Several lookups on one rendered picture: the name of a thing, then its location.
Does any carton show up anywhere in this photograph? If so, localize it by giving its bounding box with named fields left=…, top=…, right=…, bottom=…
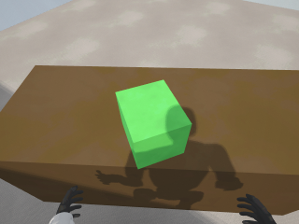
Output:
left=115, top=80, right=192, bottom=169

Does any robot left forearm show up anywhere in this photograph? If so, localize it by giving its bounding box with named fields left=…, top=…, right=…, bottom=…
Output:
left=49, top=212, right=75, bottom=224

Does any pedestal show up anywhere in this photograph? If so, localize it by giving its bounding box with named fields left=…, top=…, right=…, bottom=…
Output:
left=0, top=65, right=299, bottom=216

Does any robot left hand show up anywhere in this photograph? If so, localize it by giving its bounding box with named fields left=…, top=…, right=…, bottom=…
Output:
left=56, top=185, right=84, bottom=218

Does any robot right hand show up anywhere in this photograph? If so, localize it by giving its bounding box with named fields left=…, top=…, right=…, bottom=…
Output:
left=237, top=194, right=277, bottom=224

